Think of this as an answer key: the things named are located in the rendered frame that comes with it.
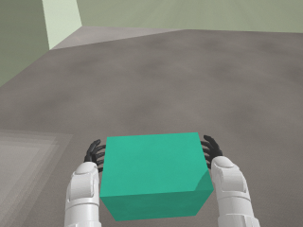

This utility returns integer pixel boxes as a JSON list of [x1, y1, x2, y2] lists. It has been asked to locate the robot left forearm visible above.
[[63, 162, 101, 227]]

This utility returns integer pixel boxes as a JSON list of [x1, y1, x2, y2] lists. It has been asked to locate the left robot hand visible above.
[[84, 139, 106, 173]]

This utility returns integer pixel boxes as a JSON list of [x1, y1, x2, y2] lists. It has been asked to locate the robot right forearm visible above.
[[211, 156, 260, 227]]

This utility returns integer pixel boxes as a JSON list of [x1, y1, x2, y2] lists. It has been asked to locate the carton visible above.
[[99, 132, 214, 221]]

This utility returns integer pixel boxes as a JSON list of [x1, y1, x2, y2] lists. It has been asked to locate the right robot hand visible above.
[[200, 135, 223, 169]]

